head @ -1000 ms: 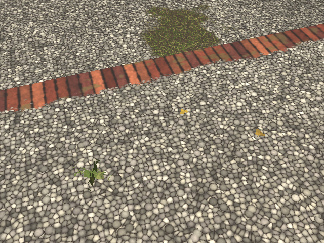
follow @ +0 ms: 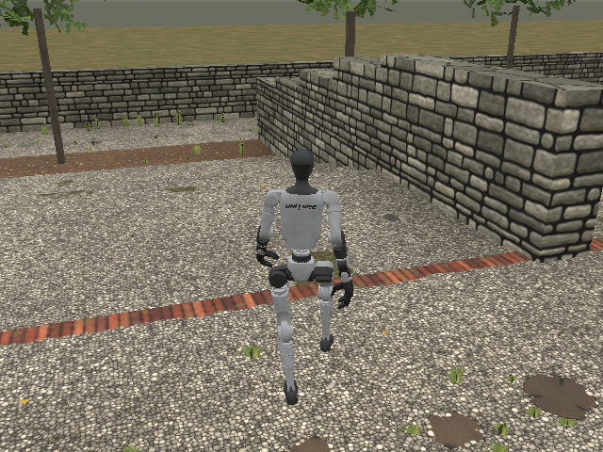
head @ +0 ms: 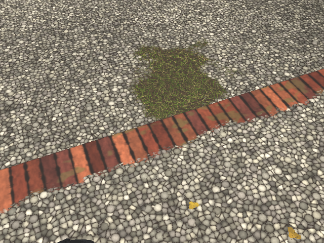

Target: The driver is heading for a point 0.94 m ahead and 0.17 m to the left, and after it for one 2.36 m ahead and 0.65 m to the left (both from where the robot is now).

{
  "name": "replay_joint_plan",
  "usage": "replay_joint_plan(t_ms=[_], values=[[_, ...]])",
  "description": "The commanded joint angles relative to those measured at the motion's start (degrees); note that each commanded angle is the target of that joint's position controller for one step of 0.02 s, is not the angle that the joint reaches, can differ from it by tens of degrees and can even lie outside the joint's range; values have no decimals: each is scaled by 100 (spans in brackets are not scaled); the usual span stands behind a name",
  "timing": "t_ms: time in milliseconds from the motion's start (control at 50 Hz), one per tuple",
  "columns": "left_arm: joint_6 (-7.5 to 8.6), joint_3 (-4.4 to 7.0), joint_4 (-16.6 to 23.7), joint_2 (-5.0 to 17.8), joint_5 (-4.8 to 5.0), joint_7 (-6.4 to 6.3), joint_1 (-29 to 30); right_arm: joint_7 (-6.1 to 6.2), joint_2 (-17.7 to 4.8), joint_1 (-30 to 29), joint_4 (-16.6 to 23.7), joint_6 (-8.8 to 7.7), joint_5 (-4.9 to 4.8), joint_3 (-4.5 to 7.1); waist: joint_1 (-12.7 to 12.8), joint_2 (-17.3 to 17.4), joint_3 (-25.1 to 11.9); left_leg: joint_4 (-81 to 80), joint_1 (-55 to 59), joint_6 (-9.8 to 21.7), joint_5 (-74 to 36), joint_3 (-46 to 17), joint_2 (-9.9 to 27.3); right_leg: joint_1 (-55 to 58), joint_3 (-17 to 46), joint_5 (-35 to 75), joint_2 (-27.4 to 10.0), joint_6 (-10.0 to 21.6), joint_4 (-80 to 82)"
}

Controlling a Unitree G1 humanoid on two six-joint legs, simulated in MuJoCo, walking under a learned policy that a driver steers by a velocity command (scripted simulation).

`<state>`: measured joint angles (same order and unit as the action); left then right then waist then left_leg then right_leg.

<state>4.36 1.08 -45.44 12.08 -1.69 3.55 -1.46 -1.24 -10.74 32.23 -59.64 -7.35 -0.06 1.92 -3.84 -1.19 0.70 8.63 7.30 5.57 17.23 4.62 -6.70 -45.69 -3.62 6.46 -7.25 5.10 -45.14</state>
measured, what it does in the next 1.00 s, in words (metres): walks ahead, turning left: right foot, then left foot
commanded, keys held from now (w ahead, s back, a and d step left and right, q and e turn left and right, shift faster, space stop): w+shift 0.36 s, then w+q+shift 0.64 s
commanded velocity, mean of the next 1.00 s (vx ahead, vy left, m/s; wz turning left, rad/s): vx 1.00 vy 0.00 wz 0.42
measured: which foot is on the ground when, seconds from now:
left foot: down 0.00-0.16, up 0.18-0.60, down 0.62-1.00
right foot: up 0.00-0.12, down 0.14-0.62, up 0.64-1.00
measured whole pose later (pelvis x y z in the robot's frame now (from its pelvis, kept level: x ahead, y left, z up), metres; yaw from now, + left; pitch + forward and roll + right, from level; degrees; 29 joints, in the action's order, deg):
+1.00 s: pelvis +0.98 +0.09 -0.01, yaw +27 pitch +3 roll -1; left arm 5.2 -1.7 -34.5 14.3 -2.4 1.5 4.3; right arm -0.7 -17.1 29.2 -52.6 -4.7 -0.4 4.8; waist -9.3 -0.5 1.4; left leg 16.8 7.7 9.8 24.5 -15.9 -9.3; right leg -36.9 3.8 7.8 -3.5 -0.6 -28.9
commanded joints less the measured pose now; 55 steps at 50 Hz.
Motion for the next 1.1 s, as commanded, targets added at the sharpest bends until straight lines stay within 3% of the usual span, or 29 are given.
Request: replay_joint_plan(t_ms=[20, 80, 120, 140, 160, 180, 200, 240, 300, 380, 460, 520, 560, 580, 600, 620, 640, 660, 700, 740, 780, 860, 920, 980, 1020, 1040, 1060, 1080, 1100], values=[[62, -59, 461, 178, 72, 10, 770, 77, -785, -51, 305, -152, -41, 64, 168, 200, 977, -988, -1147, 296, -3924, -397, 1462, 1239, -442, 586, 395, 148, 1069], [67, 47, 417, 521, 54, -99, 398, 188, -1166, 17, 253, -45, 105, 99, 459, 661, 259, 294, 259, 129, -7232, -236, 1669, 1839, -648, -376, 1058, 350, 1359], [59, 235, -81, 921, 70, -252, -1399, 300, -1431, -216, 239, 131, 259, 179, 1335, 923, -722, 2620, 269, 135, -7763, -203, 1817, 3534, -414, -1186, 1248, 546, 1453], [38, 362, -399, 1164, -8, -355, -2498, 304, -1393, -502, 316, 170, 269, 191, 1859, 831, -1167, 4266, -639, 174, -6613, -123, 1636, 4886, -79, -1592, 866, 697, 1516], [16, 508, -489, 1643, -175, -440, -3069, 196, -643, -371, 545, 123, 173, 45, 1637, -271, -1732, 6603, -2565, 176, -2715, -125, 935, 6424, 1804, -3243, -627, 1024, 1345], [16, 545, -516, 1604, -172, -315, -2810, 82, -384, 148, 681, 2, -167, -3, 1041, -1439, -2310, 8076, -4401, 101, 834, -896, 107, 7331, 5044, -4125, -1577, 1661, 2576], [47, 506, -517, 1199, -69, -239, -2244, 153, -799, -669, 857, -19, -107, 56, 996, -534, -1352, 7898, -5006, 284, 177, -1062, 643, 6641, 4429, -4076, -1200, 1368, 2969], [153, 361, -630, 561, -74, -202, -1791, 105, -672, -1353, 1025, -6, 7, 27, 646, 453, -264, 7166, -4741, 282, -342, -1002, 1042, 4877, 2965, -2909, -827, 1064, 3272], [282, 233, -897, 324, 40, -275, -1908, -90, -304, -1354, 1155, 245, 260, -69, 137, 118, 251, 6511, -4399, 34, -323, -948, 1389, 3571, 2012, -2627, -342, 792, 3732], [416, 252, -950, 619, 119, -218, -2202, -189, -444, -2713, 1727, 294, 260, -139, 280, 86, 864, 4932, -4919, -170, -1470, -360, 1531, 3168, 864, -1078, 73, 684, 4294], [547, 225, -1069, 751, 207, -231, -2669, -270, -390, -3519, 1930, 251, 74, -235, 579, 87, 973, 3083, -3930, 132, -2983, 194, 1079, 3496, -94, 966, 55, 207, 4766], [467, 206, -1084, 947, 109, -375, -2859, -247, -655, -3487, 1853, 232, 110, -169, 527, -280, 577, 2624, -3851, 378, -2774, 590, 534, 5077, -588, 3765, -111, -102, 4112], [299, 259, -1051, 1225, -34, -549, -2823, -190, -884, -2795, 1674, 254, 149, -82, 63, -654, -63, 2654, -3146, 506, -1997, 705, 67, 5679, -733, 5640, -326, -259, 2661], [196, 305, -984, 1371, -99, -620, -2635, -162, -1086, -1836, 1403, 265, 138, 14, -418, -770, -552, 2695, -2255, 612, -1653, 649, -107, 5603, -745, 6032, -413, -281, 1369], [105, 352, -866, 1487, -130, -654, -2279, -115, -1301, -553, 1009, 288, 128, 148, -1033, -736, -1052, 2421, -1103, 789, -1523, 411, -27, 5197, -749, 5716, -422, -260, -323], [115, 364, -781, 1425, -149, -617, -2044, -28, -1578, 147, 835, 359, 154, 323, -1274, -490, -1225, 2529, -13, 966, -602, -366, 413, 3985, -710, 3249, 8, -176, -2379], [263, 166, -304, 474, 43, -417, -2513, 8, -2171, -397, 910, 458, 280, 501, -118, 1815, -1421, 2291, 1889, 1998, -1198, -3473, 1973, 888, -234, -3279, 1103, -572, -4718], [387, 121, 23, 766, 158, -420, -2041, 6, -2121, -459, 990, 494, 175, 569, -358, 1083, -2019, 1172, 2327, 2411, -217, -5060, 2287, -201, 793, -3106, 1038, -442, -5176], [507, 87, 239, 882, 41, -403, -1276, 52, -1408, -796, 906, 463, 118, 448, -7, -348, -554, 574, 460, 1749, -400, -4066, 1922, -83, 890, -2392, 437, -275, -3869], [300, 27, 362, 714, -189, -355, -1160, 119, -1126, -1016, 911, 365, 77, 336, 474, -480, -11, 464, -1067, 1499, -1081, -3281, 1414, 572, 865, -2534, 206, -458, -3218], [73, -16, 511, 613, -291, -291, -1074, 117, -1129, -1061, 961, 245, -14, 294, 675, -323, 241, 271, -2005, 1441, -1081, -2872, 1078, 851, 703, -2761, 63, -663, -2485], [55, -162, 1186, 487, -160, -174, 394, 52, -1406, -876, 1032, 138, -40, 380, 281, 83, 702, -111, -3245, 1043, -2300, -2314, 470, 1873, 163, -626, 324, -810, 107], [118, -105, 1242, 684, -50, -198, 486, -2, -1474, -446, 967, 149, -78, 445, -79, 371, 248, 395, -2132, 716, -3472, -2436, 538, 2059, 301, 609, 559, -605, 706], [140, -81, 1493, 808, -47, -233, 852, 98, -1496, -361, 968, 228, -37, 479, -227, 453, 300, 920, -1090, 555, -3438, -2778, 662, 2055, 498, 316, 672, -540, 1999], [182, 60, 1285, 1148, 25, -352, 65, 145, -1748, -572, 1026, 210, 53, 529, 139, 465, -281, 2173, -651, 376, -4470, -2840, 658, 3012, 570, 40, 810, -476, 2171], [212, 167, 1031, 1364, 60, -424, -879, 152, -1928, -775, 1061, 209, 104, 560, 666, 494, -768, 3263, -644, 331, -4794, -2755, 653, 3840, 556, -49, 692, -396, 2155], [233, 271, 667, 1553, 1, -510, -2089, 147, -1791, -1038, 1114, 187, 109, 530, 1287, 346, -1220, 4725, -1340, 272, -4295, -2505, 517, 5129, 614, -411, 417, -308, 1894], [236, 301, 456, 1656, -174, -569, -2960, 137, -911, -1068, 1228, 138, 145, 308, 1405, -419, -1691, 6699, -2880, 308, -264, -2217, 208, 6600, 1498, -1292, -512, -217, 1017], [218, 435, 511, 2190, -340, -468, -2771, 220, -406, 455, 1356, 152, -209, 115, 451, -2366, -2573, 8313, -4406, 10, 1778, -1471, -208, 7841, 4839, -798, -2325, 675, 1546]])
